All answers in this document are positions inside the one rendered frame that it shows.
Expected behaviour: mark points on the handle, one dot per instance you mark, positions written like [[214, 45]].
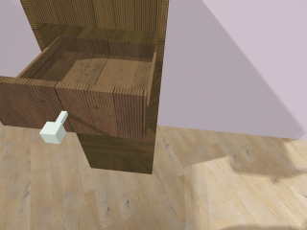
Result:
[[53, 132]]

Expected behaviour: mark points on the cabinet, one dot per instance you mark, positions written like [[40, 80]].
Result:
[[143, 21]]

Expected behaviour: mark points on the drawer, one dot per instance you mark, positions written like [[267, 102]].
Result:
[[105, 85]]

